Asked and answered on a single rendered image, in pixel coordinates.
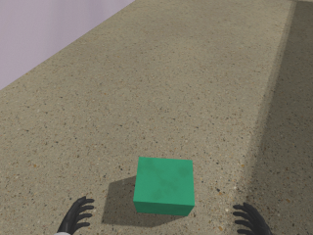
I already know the carton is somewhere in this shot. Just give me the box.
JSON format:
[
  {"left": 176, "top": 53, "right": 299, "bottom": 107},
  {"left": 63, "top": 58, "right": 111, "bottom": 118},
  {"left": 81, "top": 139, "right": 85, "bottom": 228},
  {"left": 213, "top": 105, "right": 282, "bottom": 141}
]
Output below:
[{"left": 133, "top": 157, "right": 195, "bottom": 216}]

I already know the robot left hand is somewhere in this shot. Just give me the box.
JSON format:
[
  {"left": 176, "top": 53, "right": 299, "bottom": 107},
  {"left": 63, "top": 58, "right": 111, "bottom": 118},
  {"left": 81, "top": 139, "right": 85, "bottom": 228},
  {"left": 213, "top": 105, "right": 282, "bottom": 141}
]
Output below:
[{"left": 57, "top": 196, "right": 95, "bottom": 235}]

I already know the robot right hand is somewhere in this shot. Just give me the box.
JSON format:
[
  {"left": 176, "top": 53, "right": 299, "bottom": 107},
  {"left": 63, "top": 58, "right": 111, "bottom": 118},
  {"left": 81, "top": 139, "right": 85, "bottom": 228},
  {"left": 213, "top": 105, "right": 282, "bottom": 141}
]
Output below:
[{"left": 233, "top": 202, "right": 273, "bottom": 235}]

